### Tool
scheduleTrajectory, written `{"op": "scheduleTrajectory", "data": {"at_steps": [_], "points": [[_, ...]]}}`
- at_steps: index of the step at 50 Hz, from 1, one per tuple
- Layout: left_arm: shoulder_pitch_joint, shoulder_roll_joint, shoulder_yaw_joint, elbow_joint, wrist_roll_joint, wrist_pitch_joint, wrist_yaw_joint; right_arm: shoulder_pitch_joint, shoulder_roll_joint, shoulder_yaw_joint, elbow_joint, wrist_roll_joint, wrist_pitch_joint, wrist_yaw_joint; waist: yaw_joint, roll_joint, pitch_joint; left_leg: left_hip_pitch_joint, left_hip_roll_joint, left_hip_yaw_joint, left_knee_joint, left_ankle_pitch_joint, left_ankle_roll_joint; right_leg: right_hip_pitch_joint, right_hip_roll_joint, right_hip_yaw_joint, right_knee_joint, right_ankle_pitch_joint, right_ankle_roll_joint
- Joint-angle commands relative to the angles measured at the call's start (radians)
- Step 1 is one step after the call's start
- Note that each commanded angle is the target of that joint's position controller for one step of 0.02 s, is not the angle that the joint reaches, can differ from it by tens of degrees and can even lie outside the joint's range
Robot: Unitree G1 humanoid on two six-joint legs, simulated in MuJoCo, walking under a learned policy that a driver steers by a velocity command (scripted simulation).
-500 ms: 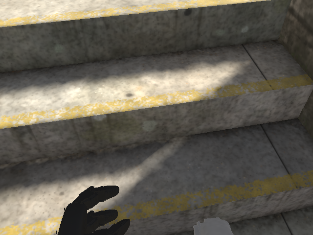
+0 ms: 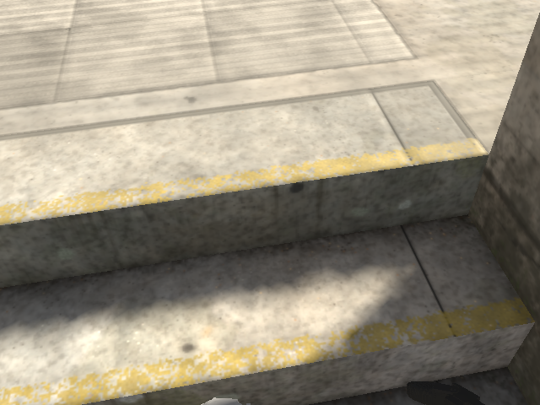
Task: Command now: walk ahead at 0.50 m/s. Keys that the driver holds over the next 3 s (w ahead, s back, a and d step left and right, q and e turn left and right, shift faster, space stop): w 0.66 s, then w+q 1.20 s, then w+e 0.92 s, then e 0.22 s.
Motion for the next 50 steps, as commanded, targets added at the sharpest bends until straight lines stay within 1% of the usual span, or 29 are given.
{"op": "scheduleTrajectory", "data": {"at_steps": [1,3,7,9,10,12,13,14,15,16,18,19,21,23,25,28,31,34,35,37,38,40,41,42,43,44,46,48,50], "points": [[0.007,0.056,-0.005,-0.014,-0.002,-0.051,-0.011,-0.072,0.056,0.032,-0.070,0.000,0.016,-0.023,-0.033,-0.094,0.127,-0.268,0.016,0.034,0.236,-0.108,0.024,0.055,-0.248,0.279,-0.385,0.139,-0.070],[0.064,0.040,-0.011,0.018,-0.012,-0.046,-0.006,-0.199,0.057,0.051,-0.140,-0.011,0.026,-0.022,-0.029,-0.059,0.160,-0.267,0.069,0.073,0.005,-0.143,0.037,0.066,-0.206,0.228,-0.437,0.030,-0.018],[0.166,0.068,0.006,0.014,-0.019,-0.026,0.064,-0.286,0.062,0.061,-0.186,-0.015,0.062,0.018,0.037,-0.102,0.086,-0.085,0.139,0.208,-0.316,-0.228,0.035,0.248,-0.215,0.231,-0.656,0.283,-0.125],[0.108,0.042,-0.009,-0.024,-0.033,-0.017,0.072,-0.181,0.097,0.073,-0.124,0.021,0.063,0.026,-0.017,-0.083,0.020,0.251,0.084,0.287,-0.594,-0.339,0.082,0.246,-0.203,0.064,-0.599,0.861,-0.124],[0.105,0.087,-0.006,-0.055,-0.038,-0.021,0.060,-0.133,0.065,0.058,-0.095,0.040,0.058,0.020,-0.034,-0.100,-0.011,0.471,0.006,0.358,-0.688,-0.374,0.090,0.180,-0.214,0.049,-0.500,1.375,-0.135],[0.113,0.163,0.008,-0.072,-0.041,-0.042,0.042,0.118,-0.029,0.015,-0.026,0.025,0.072,-0.005,-0.128,-0.253,-0.161,0.689,-0.072,0.328,-0.837,-0.496,0.108,0.307,-0.291,0.091,-0.162,1.917,-0.141],[0.041,0.205,0.024,-0.100,-0.054,-0.057,0.016,0.262,-0.108,-0.017,-0.005,0.002,0.071,-0.011,-0.210,-0.294,-0.256,0.851,-0.035,0.177,-1.001,-0.459,0.131,0.284,-0.264,0.084,0.078,1.775,-0.107],[0.013,0.149,0.023,-0.179,-0.062,-0.059,-0.011,0.353,-0.215,-0.057,0.042,-0.015,0.067,-0.022,-0.208,-0.083,-0.255,1.002,0.189,-0.339,-1.284,-0.770,0.235,-0.079,-0.129,0.102,0.438,1.410,-0.038],[-0.122,0.128,0.046,-0.243,-0.029,-0.052,-0.040,0.308,-0.280,-0.091,0.039,0.001,0.091,-0.029,-0.225,0.166,-0.237,0.983,0.312,-0.934,-1.846,-0.981,0.305,-0.313,0.106,0.146,0.947,0.329,0.002],[-0.126,0.019,0.032,-0.311,0.016,-0.045,-0.042,0.159,-0.264,-0.096,0.055,-0.005,0.080,-0.030,-0.110,0.069,-0.166,0.905,0.339,-0.904,-1.842,-0.955,0.228,-0.486,0.057,0.357,1.293,0.343,-0.004],[-0.183,-0.058,-0.004,-0.397,0.034,-0.019,-0.022,0.139,-0.096,-0.049,0.175,-0.012,0.045,-0.027,0.005,-0.092,0.069,0.658,0.303,-0.556,-1.677,-0.797,0.133,-0.622,0.007,0.294,1.355,0.408,-0.039],[-0.189,-0.112,-0.027,-0.422,0.022,-0.007,-0.006,0.179,-0.013,-0.025,0.238,-0.027,0.026,-0.015,0.041,-0.079,0.100,0.638,0.276,-0.438,-1.642,-0.611,0.104,-0.696,0.018,0.329,1.456,0.364,-0.057],[-0.147,-0.160,-0.058,-0.404,-0.003,0.032,0.011,0.225,0.025,-0.011,0.314,-0.029,-0.010,0.013,0.073,-0.046,0.133,0.659,0.239,-0.232,-1.668,-0.397,0.050,-0.792,0.029,0.368,1.505,0.306,-0.074],[-0.193,-0.163,-0.067,-0.430,-0.005,0.055,0.032,0.257,-0.025,-0.020,0.339,-0.008,-0.036,0.030,0.084,-0.045,0.166,0.687,0.225,-0.115,-1.717,-0.262,0.042,-0.885,0.021,0.370,1.482,0.251,-0.064],[-0.273,-0.090,-0.057,-0.452,-0.003,0.069,0.031,0.199,-0.085,-0.025,0.310,0.000,-0.053,0.024,0.092,-0.089,0.180,0.598,0.190,-0.009,-1.777,-0.216,0.041,-0.803,0.017,0.300,1.272,0.331,-0.033],[-0.369,-0.089,-0.050,-0.465,-0.001,0.077,0.051,0.350,-0.143,-0.036,0.333,0.007,-0.081,0.013,0.025,-0.001,0.144,0.852,0.234,-0.064,-1.837,-0.228,0.103,-1.023,-0.016,0.214,1.499,0.226,-0.029],[-0.577,-0.121,-0.069,-0.546,0.014,0.073,0.046,0.483,-0.147,-0.041,0.361,-0.011,-0.087,0.008,-0.044,0.002,0.155,1.132,0.273,-0.103,-1.882,-0.283,0.105,-1.300,-0.071,0.170,1.616,0.025,-0.050],[-0.785,-0.110,-0.092,-0.664,-0.001,0.079,0.025,0.548,-0.115,-0.038,0.378,-0.002,-0.066,-0.029,-0.084,0.017,0.169,1.172,0.251,-0.057,-2.024,-0.140,0.093,-1.224,-0.152,0.096,1.300,-0.078,-0.028],[-0.741,-0.089,-0.096,-0.645,0.000,0.084,0.003,0.539,-0.127,-0.041,0.359,0.004,-0.055,-0.036,-0.090,0.011,0.126,1.137,0.220,0.003,-2.115,-0.034,0.122,-1.028,-0.156,0.024,1.083,-0.019,-0.024],[-0.675,-0.109,-0.101,-0.598,-0.056,0.086,-0.017,0.469,-0.111,-0.038,0.329,0.036,-0.044,-0.045,-0.063,-0.012,0.068,0.961,0.165,0.076,-2.143,0.440,0.130,-0.475,-0.092,-0.089,0.613,0.010,-0.066],[-0.522,-0.112,-0.081,-0.534,-0.067,0.082,-0.008,0.479,-0.189,-0.052,0.310,0.028,-0.060,-0.035,-0.011,0.075,-0.079,0.989,0.237,0.077,-1.966,1.098,0.150,-0.214,-0.004,-0.087,0.652,0.003,-0.079],[-0.184,0.043,-0.025,-0.469,-0.041,0.088,0.019,0.436,-0.355,-0.101,0.283,0.056,-0.101,0.008,0.153,0.185,-0.330,1.188,0.263,0.070,-1.538,1.484,0.095,0.037,0.049,0.017,0.401,-0.029,-0.103],[-0.096,0.143,0.013,-0.425,0.000,0.074,0.036,0.415,-0.282,-0.096,0.224,0.083,-0.118,0.043,0.161,0.079,-0.398,0.931,0.168,0.032,-1.218,1.215,0.032,0.227,-0.135,0.399,0.291,-0.211,-0.171],[-0.042,0.259,0.055,-0.422,0.012,0.081,0.041,0.370,-0.207,-0.098,0.166,0.065,-0.120,0.072,0.193,-0.163,-0.421,0.692,-0.036,0.001,-0.740,0.318,-0.010,0.299,-0.380,0.908,-0.104,-0.332,-0.282],[-0.164,0.281,0.077,-0.433,0.002,0.094,0.030,0.295,-0.179,-0.112,0.104,0.016,-0.113,0.073,0.147,-0.150,-0.433,0.547,-0.077,-0.114,-0.244,-0.021,-0.044,0.226,-0.425,1.161,-0.298,-0.517,-0.285],[-0.255,0.245,0.077,-0.380,-0.004,0.076,0.021,0.235,-0.095,-0.097,0.035,0.007,-0.094,0.056,0.058,-0.060,-0.282,0.408,-0.022,-0.115,-0.145,0.031,-0.044,0.135,-0.421,1.023,-0.299,-0.592,-0.218],[-0.249,0.112,0.043,-0.243,0.003,0.046,0.018,0.170,-0.028,-0.064,-0.020,-0.025,-0.064,0.028,-0.003,-0.006,-0.029,0.223,0.000,-0.036,-0.021,0.076,0.002,-0.040,-0.378,0.741,-0.201,-0.457,-0.169],[-0.192,-0.006,0.000,-0.132,0.037,0.020,0.030,0.153,0.038,-0.029,-0.057,-0.001,-0.017,0.016,-0.049,-0.023,0.082,0.087,-0.041,-0.066,0.162,-0.034,0.033,-0.106,-0.357,0.537,-0.217,-0.206,-0.122],[-0.146,-0.008,-0.008,-0.082,0.005,-0.009,0.022,0.206,0.056,-0.014,-0.048,0.008,0.028,0.005,-0.098,-0.082,0.121,-0.030,-0.016,-0.125,0.145,-0.051,0.045,-0.064,-0.345,0.353,-0.273,-0.060,-0.038]]}}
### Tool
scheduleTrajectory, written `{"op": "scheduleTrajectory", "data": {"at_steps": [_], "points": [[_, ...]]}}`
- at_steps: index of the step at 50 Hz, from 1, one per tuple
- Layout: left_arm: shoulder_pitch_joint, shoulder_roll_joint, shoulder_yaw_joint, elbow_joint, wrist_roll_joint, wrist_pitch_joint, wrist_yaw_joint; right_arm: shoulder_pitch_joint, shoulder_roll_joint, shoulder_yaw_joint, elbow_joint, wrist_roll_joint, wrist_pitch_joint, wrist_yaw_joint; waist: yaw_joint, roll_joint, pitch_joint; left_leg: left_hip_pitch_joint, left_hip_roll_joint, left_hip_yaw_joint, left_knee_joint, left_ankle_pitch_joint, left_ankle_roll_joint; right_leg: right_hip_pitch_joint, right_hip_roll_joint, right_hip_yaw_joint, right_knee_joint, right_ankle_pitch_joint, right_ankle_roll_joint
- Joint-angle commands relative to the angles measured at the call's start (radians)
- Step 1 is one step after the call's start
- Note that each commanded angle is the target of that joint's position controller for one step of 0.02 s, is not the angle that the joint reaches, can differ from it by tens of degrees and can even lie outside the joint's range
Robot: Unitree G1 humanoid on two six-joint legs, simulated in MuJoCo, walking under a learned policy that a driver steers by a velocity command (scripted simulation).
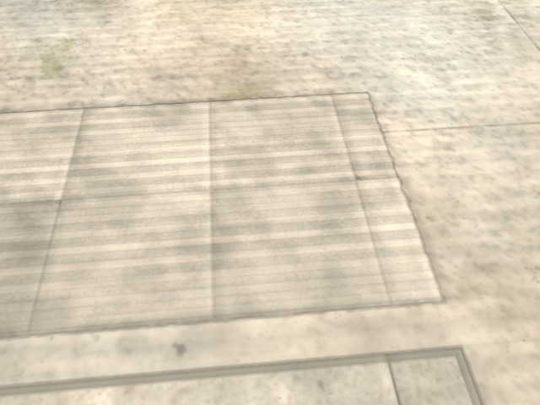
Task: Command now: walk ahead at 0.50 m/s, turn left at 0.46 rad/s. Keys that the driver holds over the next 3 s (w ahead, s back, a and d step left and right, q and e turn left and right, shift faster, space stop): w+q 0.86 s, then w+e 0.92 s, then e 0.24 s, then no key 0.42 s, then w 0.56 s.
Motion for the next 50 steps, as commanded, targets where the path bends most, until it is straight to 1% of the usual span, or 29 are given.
{"op": "scheduleTrajectory", "data": {"at_steps": [1,3,5,7,9,12,13,14,16,17,18,19,20,21,24,25,26,28,30,32,39,43,44,45,46,47,48,49,50], "points": [[0.034,-0.078,-0.042,0.028,-0.019,-0.059,-0.006,0.103,0.132,0.063,-0.067,0.010,0.057,-0.008,-0.080,-0.090,0.105,-0.329,0.044,-0.129,0.047,-0.052,0.012,0.133,-0.272,0.359,-0.604,-0.001,-0.034],[0.046,-0.052,-0.044,0.029,-0.014,-0.080,-0.004,0.042,0.111,0.050,-0.062,0.008,0.085,-0.024,-0.057,-0.069,0.126,-0.352,-0.009,-0.039,0.128,-0.018,-0.002,0.097,-0.266,0.260,-0.647,0.044,-0.047],[0.108,0.040,-0.031,0.048,-0.005,-0.100,-0.012,-0.130,0.148,0.072,-0.148,-0.008,0.106,-0.037,-0.033,-0.116,0.154,-0.515,-0.018,0.012,0.302,-0.174,0.013,0.190,-0.275,0.236,-0.737,0.131,-0.071],[0.132,0.096,-0.019,0.040,-0.009,-0.104,-0.019,-0.218,0.116,0.073,-0.204,-0.012,0.116,-0.045,-0.042,-0.077,0.168,-0.577,0.003,-0.009,0.185,-0.268,0.023,0.271,-0.252,0.192,-0.784,0.031,-0.056],[0.196,0.077,-0.018,0.052,-0.011,-0.085,-0.005,-0.295,0.105,0.083,-0.237,-0.011,0.116,-0.030,-0.025,-0.039,0.148,-0.510,0.041,0.066,-0.120,-0.215,0.011,0.308,-0.184,0.108,-0.816,0.001,-0.028],[0.321,0.128,-0.001,0.080,-0.019,-0.073,0.026,-0.352,0.112,0.090,-0.259,-0.008,0.142,0.016,0.028,-0.127,0.059,-0.371,0.143,0.203,-0.399,-0.267,0.044,0.540,-0.220,0.049,-0.984,0.192,-0.096],[0.306,0.106,-0.007,0.065,-0.034,-0.061,0.033,-0.345,0.093,0.080,-0.231,0.002,0.150,0.030,0.055,-0.135,0.043,-0.298,0.136,0.267,-0.488,-0.374,0.065,0.630,-0.219,0.000,-0.982,0.400,-0.114],[0.302,0.099,-0.016,0.060,-0.048,-0.051,0.038,-0.313,0.112,0.086,-0.221,0.007,0.148,0.030,0.008,-0.138,0.045,-0.111,0.086,0.344,-0.645,-0.474,0.098,0.603,-0.201,-0.071,-0.895,0.931,-0.111],[0.318,0.197,0.001,0.031,-0.065,-0.033,0.051,-0.164,0.081,0.070,-0.170,0.021,0.163,0.024,-0.065,-0.237,-0.103,0.164,-0.037,0.403,-0.780,-0.552,0.105,0.697,-0.284,-0.055,-0.615,1.787,-0.122],[0.253,0.245,0.011,-0.010,-0.080,-0.033,0.032,-0.038,0.020,0.051,-0.135,0.022,0.155,0.020,-0.118,-0.298,-0.189,0.306,-0.073,0.355,-0.879,-0.519,0.123,0.725,-0.300,-0.049,-0.437,1.885,-0.121],[0.211,0.264,0.016,-0.064,-0.100,-0.035,0.003,0.094,-0.048,0.026,-0.095,0.026,0.144,0.023,-0.168,-0.343,-0.314,0.556,-0.113,0.193,-0.989,-0.516,0.133,0.597,-0.242,-0.043,-0.184,1.774,-0.107],[0.135,0.237,0.020,-0.165,-0.084,-0.044,-0.031,0.128,-0.159,-0.016,-0.071,0.024,0.146,0.016,-0.180,-0.134,-0.297,0.699,0.025,-0.338,-1.315,-0.907,0.209,0.207,-0.088,-0.014,0.180,1.254,-0.041],[0.002,0.180,0.031,-0.248,-0.042,-0.074,-0.066,0.040,-0.269,-0.064,-0.103,0.025,0.151,0.017,-0.143,0.056,-0.341,0.751,0.180,-0.932,-1.761,-1.162,0.242,-0.036,0.128,0.182,0.636,0.263,0.019],[-0.002,0.072,0.008,-0.308,-0.007,-0.091,-0.085,-0.072,-0.249,-0.048,-0.110,0.013,0.127,0.016,-0.044,0.020,-0.339,0.694,0.225,-1.024,-1.848,-1.073,0.202,-0.144,0.093,0.417,0.920,0.297,0.017],[-0.049,-0.052,-0.050,-0.374,-0.009,-0.080,-0.032,0.022,-0.042,0.020,0.067,-0.021,0.036,-0.003,0.040,-0.110,0.024,0.412,0.181,-0.624,-1.682,-0.475,0.147,-0.345,0.017,0.373,1.018,0.232,-0.033],[-0.024,-0.089,-0.076,-0.381,0.002,-0.061,-0.016,0.023,-0.031,0.024,0.088,-0.027,0.021,0.000,0.081,-0.111,0.047,0.379,0.145,-0.477,-1.637,-0.267,0.118,-0.349,-0.005,0.380,0.989,0.224,-0.042],[-0.023,-0.069,-0.080,-0.379,-0.003,-0.036,-0.007,0.047,-0.025,0.030,0.114,-0.028,0.011,0.006,0.090,-0.099,0.050,0.370,0.129,-0.404,-1.638,-0.178,0.128,-0.379,0.001,0.362,1.003,0.160,-0.041],[0.006,0.017,-0.070,-0.351,0.016,0.002,0.002,0.018,-0.086,0.018,0.090,0.009,-0.012,0.012,0.110,-0.124,0.078,0.361,0.084,-0.262,-1.696,-0.055,0.102,-0.331,-0.049,0.349,0.696,0.158,-0.002],[-0.054,0.081,-0.053,-0.365,0.027,0.016,0.003,0.061,-0.138,0.011,0.102,0.015,-0.036,0.020,0.073,-0.082,0.067,0.400,0.046,-0.200,-1.763,0.086,0.083,-0.275,-0.069,0.284,0.461,0.231,0.010],[-0.166,0.067,-0.057,-0.394,0.013,0.018,-0.012,0.167,-0.169,-0.001,0.114,0.009,-0.035,0.006,-0.002,-0.051,0.033,0.542,0.078,-0.239,-1.803,0.205,0.089,-0.296,-0.058,0.243,0.289,0.306,0.035],[-0.420,0.024,-0.080,-0.433,-0.009,0.009,-0.053,0.239,-0.230,-0.025,0.067,0.010,0.016,-0.009,-0.117,0.073,0.007,0.800,0.099,-0.281,-1.809,0.230,0.104,-0.200,0.016,0.191,-0.245,0.380,0.072],[-0.295,0.083,-0.065,-0.395,-0.024,-0.004,-0.037,0.205,-0.273,-0.037,0.035,0.004,0.020,-0.011,-0.045,0.047,-0.033,0.815,0.120,-0.334,-1.661,0.421,0.048,0.088,0.071,0.241,-0.426,0.332,0.052],[-0.177,0.118,-0.047,-0.360,-0.026,-0.011,-0.024,0.182,-0.280,-0.035,0.034,0.002,0.015,-0.007,0.018,0.023,-0.075,0.826,0.120,-0.311,-1.559,0.575,0.024,0.209,0.098,0.219,-0.470,0.327,0.028],[-0.036,0.160,-0.030,-0.320,-0.017,-0.027,-0.013,0.186,-0.249,-0.024,0.032,0.005,0.005,0.004,0.073,-0.023,-0.159,0.778,0.077,-0.258,-1.393,0.577,-0.002,0.411,0.042,0.240,-0.470,0.369,-0.012],[0.159,0.225,-0.013,-0.304,-0.005,-0.038,-0.001,0.222,-0.176,0.000,0.009,-0.002,-0.004,0.010,0.133,-0.129,-0.310,0.632,0.048,-0.201,-1.114,0.274,-0.010,0.679,-0.155,0.415,-0.397,0.351,-0.064],[0.160,0.304,0.008,-0.272,0.006,-0.031,-0.009,0.408,-0.134,0.011,0.016,0.027,0.003,0.020,0.038,-0.473,-0.442,0.320,-0.136,-0.056,-0.777,-0.461,-0.073,0.916,-0.380,0.922,-0.516,0.376,-0.244],[0.133,0.218,0.000,-0.287,-0.021,-0.020,-0.025,0.378,-0.199,0.008,0.041,-0.027,0.014,0.009,0.040,-0.285,-0.386,0.230,-0.062,-0.082,-0.669,-0.412,-0.056,0.815,-0.361,1.057,-0.583,0.196,-0.253],[0.045,0.150,-0.016,-0.289,-0.033,-0.022,-0.026,0.215,-0.200,0.011,0.004,-0.033,0.013,0.015,0.045,-0.172,-0.217,0.194,-0.028,-0.071,-0.670,-0.291,-0.063,0.660,-0.299,0.905,-0.622,0.164,-0.244],[0.014,0.114,-0.026,-0.280,-0.028,-0.025,-0.025,0.121,-0.193,0.018,-0.024,-0.033,0.009,0.022,0.040,-0.099,-0.135,0.181,0.007,-0.052,-0.709,-0.240,-0.072,0.552,-0.247,0.773,-0.639,0.238,-0.233]]}}
Over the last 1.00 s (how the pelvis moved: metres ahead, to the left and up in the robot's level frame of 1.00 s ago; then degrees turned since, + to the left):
0.55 -0.03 0.32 7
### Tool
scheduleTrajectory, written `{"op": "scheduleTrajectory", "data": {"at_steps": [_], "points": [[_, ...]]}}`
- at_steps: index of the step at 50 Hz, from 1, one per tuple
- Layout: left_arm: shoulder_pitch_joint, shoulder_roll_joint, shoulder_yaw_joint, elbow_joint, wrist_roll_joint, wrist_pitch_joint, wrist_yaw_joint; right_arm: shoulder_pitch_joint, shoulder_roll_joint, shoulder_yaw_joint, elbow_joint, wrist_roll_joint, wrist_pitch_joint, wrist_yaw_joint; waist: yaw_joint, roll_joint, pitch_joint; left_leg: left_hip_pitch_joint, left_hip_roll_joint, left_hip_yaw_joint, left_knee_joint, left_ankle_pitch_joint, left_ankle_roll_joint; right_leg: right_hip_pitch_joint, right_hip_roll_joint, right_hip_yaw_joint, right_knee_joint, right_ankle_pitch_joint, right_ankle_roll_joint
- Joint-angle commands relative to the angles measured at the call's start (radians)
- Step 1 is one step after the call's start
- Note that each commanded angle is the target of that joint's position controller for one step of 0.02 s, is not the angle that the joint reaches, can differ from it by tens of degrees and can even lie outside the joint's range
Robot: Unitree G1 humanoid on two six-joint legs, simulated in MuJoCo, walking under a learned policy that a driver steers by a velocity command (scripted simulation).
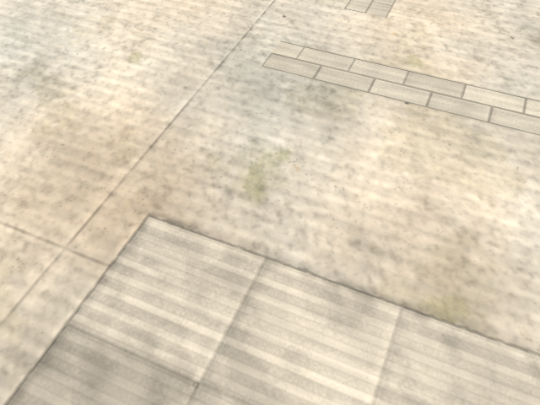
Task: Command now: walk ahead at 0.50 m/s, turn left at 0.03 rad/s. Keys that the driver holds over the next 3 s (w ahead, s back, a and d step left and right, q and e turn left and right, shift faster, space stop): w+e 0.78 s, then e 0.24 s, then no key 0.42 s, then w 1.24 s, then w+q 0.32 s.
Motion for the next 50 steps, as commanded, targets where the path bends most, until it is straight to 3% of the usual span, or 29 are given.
{"op": "scheduleTrajectory", "data": {"at_steps": [1,2,5,6,7,10,13,15,16,17,18,19,20,21,22,24,28,33,37,39,41,42,43,44,45,46,47,48,50], "points": [[0.134,0.082,0.032,-0.003,-0.011,-0.016,0.003,-0.121,-0.060,0.006,-0.142,-0.025,-0.018,0.018,0.064,-0.055,-0.090,-0.412,0.119,0.021,0.155,0.109,-0.027,0.414,-0.285,0.476,-0.307,0.107,-0.233],[0.154,0.077,0.028,0.017,-0.010,-0.016,0.006,-0.115,-0.031,0.015,-0.152,-0.032,-0.009,0.025,0.041,-0.060,-0.053,-0.399,0.136,0.044,0.104,0.099,-0.044,0.360,-0.249,0.418,-0.320,0.182,-0.221],[0.225,0.078,0.026,0.068,-0.017,-0.023,-0.001,-0.109,0.000,0.033,-0.157,-0.034,0.008,0.031,0.013,-0.108,-0.045,-0.352,0.148,0.089,-0.059,0.088,-0.069,0.298,-0.204,0.331,-0.342,0.374,-0.207],[0.233,0.091,0.030,0.076,-0.014,-0.020,0.001,-0.124,0.012,0.040,-0.164,-0.028,0.011,0.031,0.011,-0.125,-0.038,-0.338,0.151,0.104,-0.118,0.107,-0.077,0.269,-0.193,0.310,-0.353,0.364,-0.207],[0.232,0.131,0.045,0.078,-0.006,-0.019,0.004,-0.164,0.022,0.050,-0.183,-0.025,0.008,0.028,0.018,-0.125,-0.024,-0.327,0.162,0.120,-0.186,0.143,-0.081,0.239,-0.190,0.298,-0.383,0.296,-0.204],[0.240,0.132,0.051,0.082,-0.004,-0.004,-0.001,-0.272,0.050,0.067,-0.211,-0.005,0.001,0.031,0.049,-0.142,0.026,-0.214,0.160,0.144,-0.418,0.236,-0.084,0.149,-0.151,0.261,-0.416,0.163,-0.175],[0.295,0.167,0.065,0.091,-0.014,0.007,-0.015,-0.328,0.026,0.062,-0.222,0.006,-0.006,0.022,0.087,-0.130,0.027,-0.129,0.124,0.165,-0.519,0.278,-0.092,0.157,-0.154,0.296,-0.375,0.140,-0.164],[0.287,0.185,0.073,0.090,-0.014,0.015,-0.017,-0.311,0.013,0.054,-0.230,0.007,-0.016,0.012,0.068,-0.113,0.025,-0.054,0.112,0.169,-0.601,0.255,-0.080,0.166,-0.168,0.332,-0.312,0.114,-0.149],[0.275,0.173,0.073,0.084,-0.016,0.016,-0.017,-0.257,0.007,0.048,-0.215,0.005,-0.024,0.004,0.042,-0.089,0.008,0.041,0.108,0.161,-0.668,0.251,-0.069,0.148,-0.139,0.319,-0.238,0.110,-0.129],[0.277,0.145,0.068,0.080,-0.016,0.010,-0.019,-0.158,-0.026,0.035,-0.191,-0.009,-0.036,-0.008,0.005,-0.048,-0.048,0.201,0.144,0.121,-0.682,0.229,-0.043,0.091,-0.094,0.293,-0.100,0.125,-0.103],[0.251,0.081,0.051,0.044,-0.021,0.002,-0.021,0.000,-0.102,0.015,-0.188,-0.033,-0.044,-0.026,-0.074,0.098,-0.162,0.374,0.376,-0.121,-0.763,0.001,0.009,-0.009,-0.026,0.202,0.186,-0.022,-0.065],[0.289,0.028,0.041,0.009,-0.034,0.006,-0.015,0.039,-0.184,0.001,-0.185,-0.040,-0.034,-0.037,-0.044,0.256,-0.179,0.471,0.581,-0.503,-0.919,-0.175,0.074,-0.251,0.083,0.079,0.436,-0.363,-0.049],[0.325,0.098,0.055,0.018,-0.008,0.022,-0.009,0.013,-0.150,0.001,-0.178,-0.026,-0.026,-0.040,-0.009,0.226,-0.159,0.415,0.607,-0.617,-0.929,-0.218,0.143,-0.322,0.032,0.085,0.580,-0.355,-0.062],[0.267,0.111,0.061,0.026,0.011,0.033,-0.015,-0.022,-0.056,0.023,-0.178,-0.008,-0.026,-0.034,0.001,0.096,-0.077,0.345,0.543,-0.481,-0.915,-0.185,0.136,-0.332,-0.015,0.103,0.624,-0.263,-0.068],[0.221,0.092,0.059,0.025,0.013,0.039,-0.025,-0.051,-0.013,0.034,-0.167,0.005,-0.032,-0.029,0.014,0.055,-0.009,0.257,0.485,-0.322,-0.935,-0.059,0.115,-0.311,-0.041,0.107,0.596,-0.192,-0.054],[0.205,0.078,0.058,0.024,0.024,0.060,-0.043,-0.078,0.001,0.038,-0.143,0.011,-0.040,-0.024,0.055,0.098,0.037,0.166,0.422,-0.149,-0.985,0.132,0.080,-0.253,-0.075,0.108,0.547,-0.128,-0.012],[0.139,0.066,0.053,0.008,0.025,0.083,-0.061,-0.036,-0.022,0.029,-0.086,0.015,-0.055,-0.016,0.070,0.077,0.033,0.185,0.405,0.036,-1.005,0.447,0.089,-0.269,-0.074,0.098,0.525,-0.024,0.026],[-0.033,0.046,0.035,-0.043,0.014,0.087,-0.069,-0.005,-0.042,0.021,-0.041,0.006,-0.046,-0.014,0.038,0.074,0.078,0.198,0.381,0.203,-1.018,0.475,0.065,-0.260,-0.089,0.049,0.304,0.143,0.026],[-0.147,0.047,0.025,-0.090,0.014,0.080,-0.081,0.034,-0.089,0.007,-0.009,0.006,-0.037,-0.022,0.007,0.062,0.112,0.252,0.404,0.275,-1.003,0.516,0.040,-0.178,-0.079,-0.035,0.109,0.111,-0.024],[-0.153,0.056,0.029,-0.103,0.018,0.078,-0.077,0.055,-0.109,0.003,0.010,0.006,-0.026,-0.026,0.009,0.068,0.105,0.306,0.411,0.317,-0.919,0.720,0.024,-0.112,-0.038,-0.085,0.046,0.033,-0.063],[-0.023,0.076,0.042,-0.076,0.031,0.066,-0.061,0.056,-0.142,-0.004,0.025,0.010,-0.011,-0.035,0.068,0.081,0.034,0.335,0.400,0.361,-0.658,1.122,0.005,0.052,0.056,-0.123,-0.008,-0.031,-0.103],[0.150,0.099,0.058,-0.023,0.044,0.051,-0.048,0.052,-0.146,-0.003,0.021,0.019,-0.006,-0.040,0.144,0.047,-0.066,0.264,0.366,0.387,-0.423,1.068,-0.023,0.270,0.093,-0.103,-0.098,0.058,-0.129],[0.286,0.181,0.084,0.005,0.052,0.044,-0.029,0.074,-0.105,0.010,-0.012,0.017,-0.009,-0.037,0.186,-0.046,-0.195,0.031,0.335,0.378,-0.126,0.647,-0.056,0.554,-0.078,0.108,-0.082,0.111,-0.165],[0.237,0.323,0.115,-0.029,0.025,0.049,-0.017,0.128,-0.007,0.030,-0.080,0.030,-0.007,-0.022,0.105,-0.310,-0.302,-0.349,0.134,0.324,0.247,-0.213,-0.117,0.801,-0.408,0.627,-0.126,0.519,-0.332],[0.302,0.295,0.121,-0.032,-0.028,0.063,-0.005,0.023,-0.091,0.010,-0.086,0.008,-0.002,-0.022,0.185,-0.114,-0.376,-0.381,0.151,0.130,0.300,-0.140,-0.107,0.801,-0.383,0.658,-0.161,0.744,-0.349],[0.244,0.263,0.108,-0.013,-0.024,0.065,0.006,-0.036,-0.058,0.020,-0.104,0.029,-0.003,-0.023,0.139,-0.108,-0.240,-0.420,0.194,0.116,0.290,-0.042,-0.102,0.697,-0.354,0.484,-0.150,0.863,-0.331],[0.195,0.194,0.090,-0.010,-0.026,0.068,0.008,-0.054,-0.044,0.030,-0.097,0.022,-0.006,-0.026,0.107,-0.051,-0.130,-0.402,0.222,0.123,0.201,0.013,-0.100,0.552,-0.294,0.389,-0.175,0.854,-0.285],[0.148,0.155,0.077,-0.014,-0.029,0.070,0.011,-0.054,-0.042,0.029,-0.092,0.007,0.005,-0.026,0.067,-0.045,-0.071,-0.369,0.238,0.116,0.139,0.026,-0.103,0.449,-0.238,0.336,-0.205,0.800,-0.245],[0.105,0.124,0.062,-0.016,-0.026,0.070,0.008,-0.010,-0.045,0.028,-0.075,-0.013,0.043,-0.024,0.018,-0.060,-0.060,-0.273,0.236,0.115,0.059,0.038,-0.117,0.313,-0.187,0.280,-0.248,0.801,-0.222]]}}
Over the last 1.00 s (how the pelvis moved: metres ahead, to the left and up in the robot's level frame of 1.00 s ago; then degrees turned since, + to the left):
0.61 0.13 0.22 31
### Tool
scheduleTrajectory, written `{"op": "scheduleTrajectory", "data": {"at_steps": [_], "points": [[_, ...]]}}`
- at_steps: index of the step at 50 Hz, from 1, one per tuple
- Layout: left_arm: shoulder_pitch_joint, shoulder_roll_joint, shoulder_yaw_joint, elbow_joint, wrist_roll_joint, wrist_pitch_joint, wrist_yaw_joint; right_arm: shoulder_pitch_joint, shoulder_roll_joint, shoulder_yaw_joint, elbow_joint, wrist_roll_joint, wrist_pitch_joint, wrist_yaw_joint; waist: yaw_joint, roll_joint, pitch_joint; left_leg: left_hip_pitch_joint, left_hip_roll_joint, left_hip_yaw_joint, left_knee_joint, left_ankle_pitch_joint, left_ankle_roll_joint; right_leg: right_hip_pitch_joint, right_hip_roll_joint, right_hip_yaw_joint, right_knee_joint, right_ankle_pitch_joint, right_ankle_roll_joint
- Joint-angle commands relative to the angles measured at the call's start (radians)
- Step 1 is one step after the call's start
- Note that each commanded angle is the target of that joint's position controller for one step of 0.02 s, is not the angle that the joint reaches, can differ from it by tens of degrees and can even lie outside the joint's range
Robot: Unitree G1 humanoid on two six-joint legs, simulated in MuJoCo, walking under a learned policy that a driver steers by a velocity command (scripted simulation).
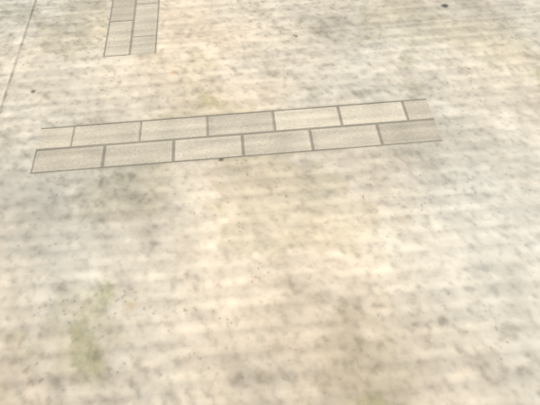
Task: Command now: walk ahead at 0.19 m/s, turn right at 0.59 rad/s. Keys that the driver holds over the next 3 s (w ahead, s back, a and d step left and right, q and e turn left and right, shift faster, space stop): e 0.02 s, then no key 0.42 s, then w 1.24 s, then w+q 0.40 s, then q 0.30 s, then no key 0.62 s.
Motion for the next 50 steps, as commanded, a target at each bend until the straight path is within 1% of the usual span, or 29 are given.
{"op": "scheduleTrajectory", "data": {"at_steps": [1,3,8,13,16,18,19,20,21,22,23,24,25,26,27,28,30,33,35,37,38,39,40,41,42,43,45,47,50], "points": [[0.063,0.118,0.031,-0.037,0.000,-0.015,0.006,0.115,-0.098,-0.024,-0.036,-0.016,0.031,-0.002,-0.021,-0.041,-0.179,-0.077,0.009,-0.031,-0.056,0.040,-0.013,0.206,-0.258,0.258,-0.169,0.809,-0.158],[0.074,0.139,0.036,-0.023,0.008,-0.022,0.004,0.115,-0.082,-0.019,-0.023,-0.008,0.040,-0.003,-0.024,-0.033,-0.197,-0.066,-0.002,-0.024,-0.112,0.087,-0.014,0.184,-0.249,0.230,-0.179,0.819,-0.154],[0.126,0.117,0.024,0.010,0.005,-0.017,0.009,-0.002,-0.077,-0.015,-0.037,-0.001,0.047,-0.005,0.019,-0.075,-0.172,-0.087,-0.003,-0.032,-0.277,0.211,0.008,0.211,-0.232,0.234,-0.200,0.660,-0.104],[0.170,0.111,0.017,0.034,0.020,-0.009,0.015,-0.075,-0.077,-0.013,-0.041,0.011,0.049,-0.008,0.057,-0.087,-0.125,-0.054,-0.025,-0.033,-0.429,0.184,0.029,0.272,-0.258,0.272,-0.183,0.612,-0.109],[0.164,0.108,0.010,0.044,0.025,-0.003,0.018,-0.072,-0.070,-0.009,-0.034,0.018,0.044,-0.014,0.060,-0.095,-0.104,0.039,-0.059,-0.021,-0.543,0.113,0.049,0.266,-0.265,0.292,-0.139,0.630,-0.112],[0.137,0.104,0.003,0.049,0.016,0.001,0.025,-0.036,-0.057,-0.006,-0.021,0.021,0.037,-0.021,0.035,-0.087,-0.091,0.152,-0.074,-0.014,-0.716,0.145,0.071,0.242,-0.254,0.309,-0.097,0.572,-0.090],[0.117,0.096,-0.003,0.049,0.004,0.001,0.030,0.002,-0.051,-0.003,-0.009,0.016,0.028,-0.025,0.007,-0.066,-0.093,0.276,-0.051,-0.040,-0.869,0.297,0.083,0.188,-0.232,0.309,-0.072,0.464,-0.051],[0.143,0.056,-0.017,0.040,0.003,-0.006,0.032,0.021,-0.094,-0.007,-0.006,0.002,0.015,-0.033,0.024,0.018,-0.134,0.401,0.073,-0.165,-0.914,0.498,0.105,0.130,-0.184,0.287,-0.029,0.278,0.000],[0.241,0.022,-0.022,0.045,0.012,-0.009,0.032,0.001,-0.162,-0.013,-0.022,0.003,0.012,-0.035,0.092,0.176,-0.151,0.474,0.253,-0.324,-0.881,0.892,0.178,0.062,-0.074,0.190,0.054,-0.164,0.031],[0.236,0.047,-0.016,0.076,0.009,0.010,0.037,-0.015,-0.121,-0.005,-0.016,0.024,0.020,-0.031,0.058,0.193,-0.182,0.387,0.294,-0.353,-0.870,0.928,0.292,0.115,-0.028,0.115,0.071,-0.303,0.046],[0.198,0.063,-0.016,0.079,0.015,0.020,0.037,-0.002,-0.093,0.003,-0.011,0.019,0.018,-0.020,0.042,0.156,-0.178,0.368,0.254,-0.351,-0.917,0.699,0.292,0.126,-0.035,0.102,0.079,-0.320,0.047],[0.159,0.069,-0.013,0.077,0.022,0.021,0.029,0.008,-0.117,-0.005,0.004,0.015,0.022,-0.011,0.031,0.158,-0.144,0.355,0.203,-0.336,-0.961,0.392,0.260,0.100,-0.026,0.073,0.073,-0.308,0.044],[0.117,0.084,-0.007,0.071,0.030,0.022,0.017,0.035,-0.151,-0.019,0.018,0.009,0.032,-0.005,0.009,0.173,-0.095,0.347,0.179,-0.350,-1.018,0.112,0.247,0.048,-0.020,0.043,0.114,-0.308,0.043],[0.078,0.093,-0.003,0.060,0.037,0.023,0.003,0.059,-0.162,-0.026,0.032,0.006,0.037,-0.005,-0.008,0.172,-0.046,0.320,0.184,-0.381,-1.081,-0.102,0.251,0.004,-0.036,0.040,0.179,-0.312,0.046],[0.065,0.088,-0.003,0.057,0.038,0.021,-0.006,0.063,-0.165,-0.030,0.039,0.005,0.039,-0.002,-0.006,0.155,-0.009,0.307,0.188,-0.398,-1.120,-0.181,0.256,-0.041,-0.046,0.038,0.230,-0.320,0.050],[0.065,0.079,-0.005,0.060,0.037,0.015,-0.011,0.060,-0.161,-0.032,0.043,0.008,0.036,0.000,0.002,0.126,0.003,0.311,0.187,-0.394,-1.136,-0.183,0.260,-0.069,-0.058,0.037,0.259,-0.305,0.056],[0.065,0.057,-0.010,0.070,0.033,-0.002,-0.016,0.042,-0.147,-0.034,0.049,0.014,0.022,0.005,0.014,0.094,-0.017,0.326,0.165,-0.344,-1.139,-0.110,0.255,-0.066,-0.075,0.025,0.248,-0.261,0.064],[0.044,0.039,-0.016,0.074,0.029,-0.018,-0.018,0.025,-0.147,-0.042,0.064,0.017,0.005,0.010,0.016,0.115,-0.041,0.298,0.127,-0.264,-1.127,-0.040,0.245,0.022,-0.076,-0.005,0.140,-0.230,0.064],[0.046,0.041,-0.016,0.079,0.025,-0.023,-0.015,0.025,-0.159,-0.050,0.076,0.019,0.004,0.015,0.020,0.126,-0.041,0.249,0.119,-0.236,-1.108,-0.052,0.245,0.109,-0.068,-0.031,0.036,-0.203,0.056],[0.109,0.036,-0.016,0.110,0.028,-0.030,-0.008,0.012,-0.160,-0.056,0.084,0.027,0.010,0.019,0.059,0.094,-0.035,0.128,0.093,-0.200,-1.045,-0.109,0.224,0.288,-0.050,-0.062,-0.107,-0.097,0.042],[0.175,0.054,-0.011,0.135,0.030,-0.037,-0.001,0.003,-0.138,-0.052,0.082,0.024,0.010,0.018,0.088,0.058,-0.044,0.028,0.065,-0.180,-0.970,-0.159,0.203,0.411,-0.059,-0.027,-0.129,-0.130,0.033],[0.279,0.108,0.001,0.160,0.035,-0.046,0.010,-0.049,-0.081,-0.035,0.053,0.016,0.004,0.021,0.139,-0.062,-0.050,-0.114,0.008,-0.113,-0.792,-0.163,0.164,0.524,-0.199,0.163,-0.229,-0.301,0.004],[0.350,0.221,0.028,0.166,0.027,-0.050,0.015,-0.101,-0.002,-0.012,0.001,0.025,-0.007,0.029,0.169,-0.289,-0.040,-0.291,-0.122,0.045,-0.513,-0.116,0.120,0.559,-0.436,0.569,-0.433,-0.649,-0.082],[0.333,0.217,0.032,0.176,0.030,-0.046,0.016,-0.136,-0.102,-0.034,-0.009,-0.002,-0.009,0.028,0.151,-0.175,0.061,-0.344,-0.077,-0.018,-0.390,-0.086,0.131,0.445,-0.504,0.663,-0.470,-0.674,-0.146],[0.261,0.170,0.020,0.163,0.026,-0.047,0.012,-0.109,-0.117,-0.043,0.006,-0.001,-0.011,0.038,0.093,-0.114,0.083,-0.329,-0.039,-0.054,-0.346,-0.002,0.133,0.408,-0.454,0.589,-0.450,-0.602,-0.140],[0.214,0.134,0.011,0.151,0.021,-0.053,0.008,-0.071,-0.113,-0.042,0.028,0.003,-0.014,0.047,0.062,-0.102,0.067,-0.302,-0.023,-0.053,-0.341,0.059,0.125,0.401,-0.403,0.499,-0.454,-0.494,-0.112],[0.197,0.104,0.001,0.154,0.015,-0.070,0.009,-0.058,-0.106,-0.041,0.050,-0.010,-0.014,0.058,0.046,-0.103,0.023,-0.257,-0.009,-0.018,-0.331,0.153,0.100,0.416,-0.329,0.345,-0.457,-0.244,-0.079],[0.236,0.087,-0.004,0.184,0.010,-0.080,0.008,-0.094,-0.081,-0.035,0.041,-0.012,-0.007,0.062,0.048,-0.101,0.006,-0.261,-0.005,0.006,-0.330,0.216,0.077,0.427,-0.299,0.257,-0.441,-0.034,-0.078],[0.285,0.077,-0.007,0.221,0.008,-0.081,0.006,-0.200,-0.057,-0.022,0.006,-0.008,-0.001,0.063,0.068,-0.101,0.021,-0.270,-0.003,0.037,-0.412,0.285,0.048,0.415,-0.279,0.178,-0.426,0.151,-0.084]]}}
Over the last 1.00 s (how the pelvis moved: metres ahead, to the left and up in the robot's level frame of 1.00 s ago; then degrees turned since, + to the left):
0.47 -0.12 0.01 -30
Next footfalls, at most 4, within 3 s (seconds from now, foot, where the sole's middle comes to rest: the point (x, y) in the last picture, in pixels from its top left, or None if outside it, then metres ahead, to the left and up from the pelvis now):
0.40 left None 0.19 0.12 -0.77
0.78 right None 0.18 -0.09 -0.77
1.22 left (259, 358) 0.53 0.06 -0.77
1.76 right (337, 254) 0.82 -0.16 -0.77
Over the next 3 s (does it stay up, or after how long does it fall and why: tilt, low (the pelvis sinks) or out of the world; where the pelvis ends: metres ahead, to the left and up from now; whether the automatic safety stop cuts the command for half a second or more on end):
stays up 1.04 -0.07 0.02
